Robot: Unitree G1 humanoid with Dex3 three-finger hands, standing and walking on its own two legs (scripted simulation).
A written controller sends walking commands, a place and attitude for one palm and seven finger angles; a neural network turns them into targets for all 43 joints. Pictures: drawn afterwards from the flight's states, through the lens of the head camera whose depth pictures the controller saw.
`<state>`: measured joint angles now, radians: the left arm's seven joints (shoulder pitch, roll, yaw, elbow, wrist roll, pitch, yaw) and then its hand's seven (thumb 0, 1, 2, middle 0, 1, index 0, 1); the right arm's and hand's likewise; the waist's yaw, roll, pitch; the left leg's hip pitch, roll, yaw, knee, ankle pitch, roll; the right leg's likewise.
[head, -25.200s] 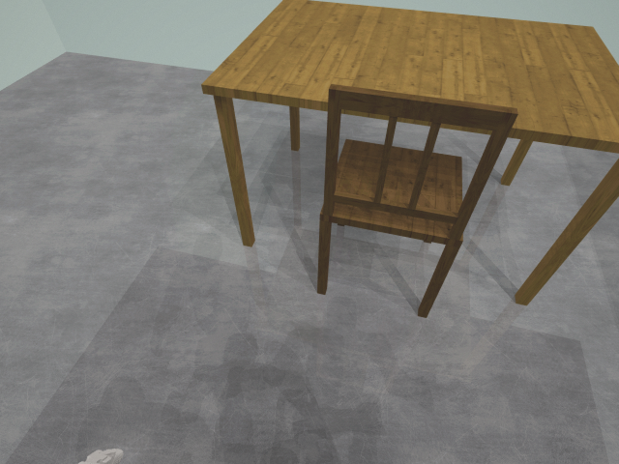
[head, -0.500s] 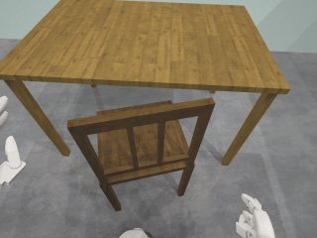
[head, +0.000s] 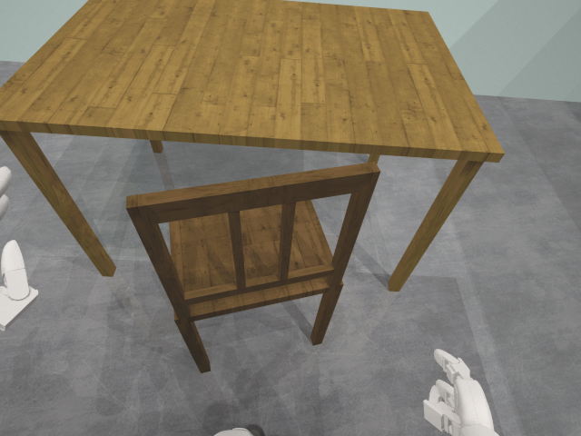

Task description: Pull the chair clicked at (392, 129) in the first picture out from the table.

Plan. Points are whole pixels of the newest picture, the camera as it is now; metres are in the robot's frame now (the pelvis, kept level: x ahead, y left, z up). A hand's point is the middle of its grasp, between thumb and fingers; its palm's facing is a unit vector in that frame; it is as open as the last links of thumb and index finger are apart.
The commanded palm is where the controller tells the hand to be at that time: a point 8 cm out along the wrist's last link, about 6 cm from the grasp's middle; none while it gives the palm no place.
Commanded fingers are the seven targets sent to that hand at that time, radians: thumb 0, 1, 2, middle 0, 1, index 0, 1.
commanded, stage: step back with the hand held close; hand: left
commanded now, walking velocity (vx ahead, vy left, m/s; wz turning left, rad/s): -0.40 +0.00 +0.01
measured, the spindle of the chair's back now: (237, 251) +0.45 +0.13 -0.11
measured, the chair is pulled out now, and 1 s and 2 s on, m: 0.13 0.13 0.13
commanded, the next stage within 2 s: stop stepping back and stand still in 0.10 s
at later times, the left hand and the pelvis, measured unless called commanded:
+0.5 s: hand out of the picture +0.10 +0.26 +0.16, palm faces +0.38 -0.79 -0.48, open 7.4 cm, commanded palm +0.05 +0.30 +0.18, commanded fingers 0.00 0.90 0.90 -0.20 -0.30 -0.20 -0.30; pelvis -0.09 +0.00 +0.01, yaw +1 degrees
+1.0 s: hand out of the picture +0.01 +0.27 +0.18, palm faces +0.48 -0.77 -0.43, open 7.4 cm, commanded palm -0.04 +0.31 +0.18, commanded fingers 0.00 0.90 0.90 -0.20 -0.30 -0.20 -0.30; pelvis -0.17 +0.00 -0.01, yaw +3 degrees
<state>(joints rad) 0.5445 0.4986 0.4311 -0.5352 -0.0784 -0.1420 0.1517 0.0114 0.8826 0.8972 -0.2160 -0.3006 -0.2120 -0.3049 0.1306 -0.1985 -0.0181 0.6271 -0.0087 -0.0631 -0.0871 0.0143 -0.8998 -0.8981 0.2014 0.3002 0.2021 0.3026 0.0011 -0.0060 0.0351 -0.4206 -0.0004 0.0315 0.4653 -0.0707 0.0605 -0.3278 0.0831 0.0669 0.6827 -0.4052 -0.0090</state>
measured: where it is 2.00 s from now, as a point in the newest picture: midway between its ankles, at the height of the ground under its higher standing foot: outside the picture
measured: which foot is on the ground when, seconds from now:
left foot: down 0.00-0.14, up 0.16-0.26, down 0.28-0.98, up 1.00-1.00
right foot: up 0.00-0.08, down 0.10-0.82, up 0.84-0.96, down 0.98-1.00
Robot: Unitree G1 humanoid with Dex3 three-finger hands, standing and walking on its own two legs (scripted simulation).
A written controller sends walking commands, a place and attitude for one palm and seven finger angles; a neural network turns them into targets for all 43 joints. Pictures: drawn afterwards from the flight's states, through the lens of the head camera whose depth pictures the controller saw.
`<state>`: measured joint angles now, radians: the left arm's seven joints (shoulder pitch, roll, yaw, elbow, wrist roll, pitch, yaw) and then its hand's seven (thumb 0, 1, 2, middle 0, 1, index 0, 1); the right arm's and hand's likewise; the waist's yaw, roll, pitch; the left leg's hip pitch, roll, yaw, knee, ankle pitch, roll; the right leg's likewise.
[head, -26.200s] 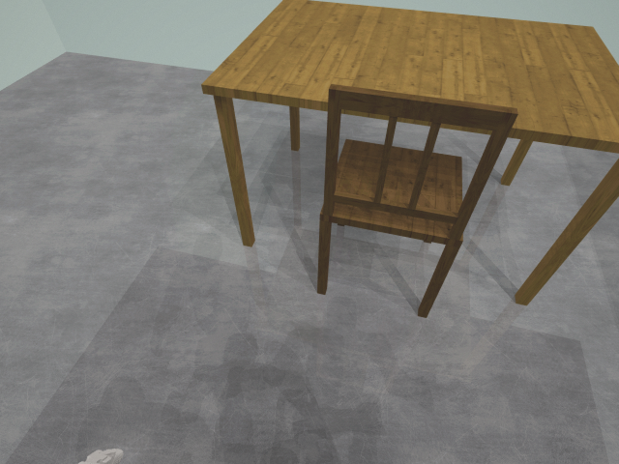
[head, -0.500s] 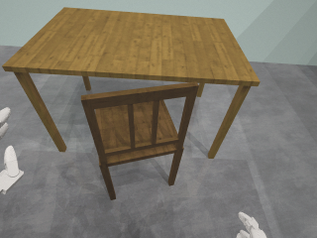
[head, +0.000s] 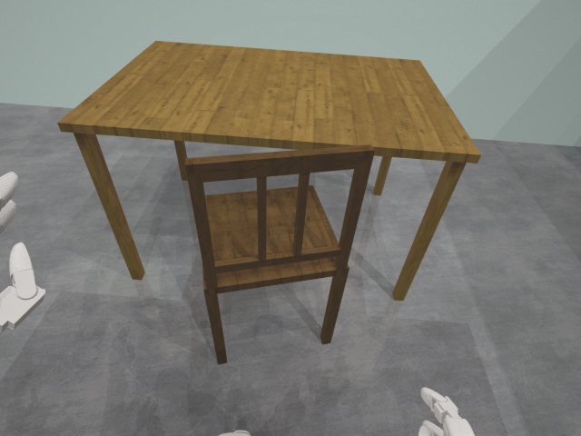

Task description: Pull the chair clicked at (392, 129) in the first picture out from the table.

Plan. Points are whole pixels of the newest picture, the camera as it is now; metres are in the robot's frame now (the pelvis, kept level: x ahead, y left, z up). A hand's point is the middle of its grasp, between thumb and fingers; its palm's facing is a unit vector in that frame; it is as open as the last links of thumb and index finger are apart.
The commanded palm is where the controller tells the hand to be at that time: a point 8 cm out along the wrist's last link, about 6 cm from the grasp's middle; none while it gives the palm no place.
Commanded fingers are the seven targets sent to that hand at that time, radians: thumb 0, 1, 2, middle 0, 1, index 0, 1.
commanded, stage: stop stepping back and stand still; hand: left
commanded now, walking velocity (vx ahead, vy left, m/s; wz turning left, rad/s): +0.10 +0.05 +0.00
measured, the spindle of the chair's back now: (261, 220) +0.62 +0.10 -0.09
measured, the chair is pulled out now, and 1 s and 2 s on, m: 0.13 0.13 0.13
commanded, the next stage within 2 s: let the arm hang, fingers relaxed in 0.40 s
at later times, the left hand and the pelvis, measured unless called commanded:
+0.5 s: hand (15, 304) +0.18 +0.28 +0.18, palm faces +0.43 -0.75 -0.50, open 7.4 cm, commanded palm none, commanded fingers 0.00 0.90 0.90 -0.20 -0.30 -0.20 -0.30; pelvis -0.01 +0.02 +0.01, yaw +0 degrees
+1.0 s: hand out of the picture +0.03 +0.20 -0.15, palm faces +0.10 -0.97 -0.23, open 7.1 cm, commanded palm none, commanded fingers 0.00 0.90 0.90 -0.20 -0.30 -0.20 -0.30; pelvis +0.00 +0.01 +0.02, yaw +4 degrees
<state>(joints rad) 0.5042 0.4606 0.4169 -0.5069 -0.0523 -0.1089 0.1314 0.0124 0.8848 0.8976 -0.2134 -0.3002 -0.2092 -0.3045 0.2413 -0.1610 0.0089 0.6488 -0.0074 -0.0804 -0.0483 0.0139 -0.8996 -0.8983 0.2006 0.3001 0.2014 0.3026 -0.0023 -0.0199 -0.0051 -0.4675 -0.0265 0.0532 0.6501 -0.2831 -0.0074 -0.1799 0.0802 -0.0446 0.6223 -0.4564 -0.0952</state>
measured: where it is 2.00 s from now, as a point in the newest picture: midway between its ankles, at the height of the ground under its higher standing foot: outside the picture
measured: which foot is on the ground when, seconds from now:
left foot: up 0.00-0.20, down 0.22-1.00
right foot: down 0.00-1.00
